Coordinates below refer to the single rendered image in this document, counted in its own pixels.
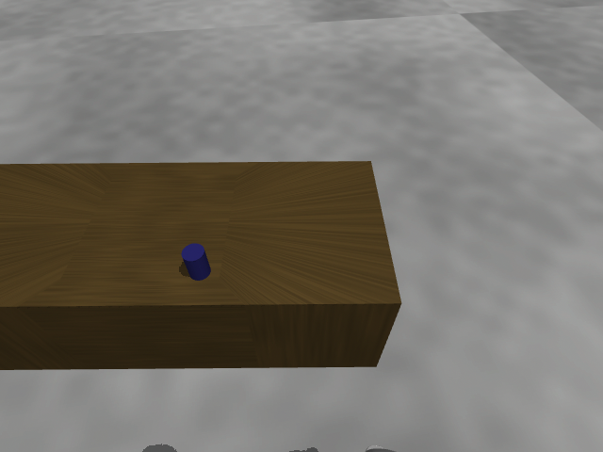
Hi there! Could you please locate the can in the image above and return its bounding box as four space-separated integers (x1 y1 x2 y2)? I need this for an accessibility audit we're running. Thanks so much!
182 243 211 281

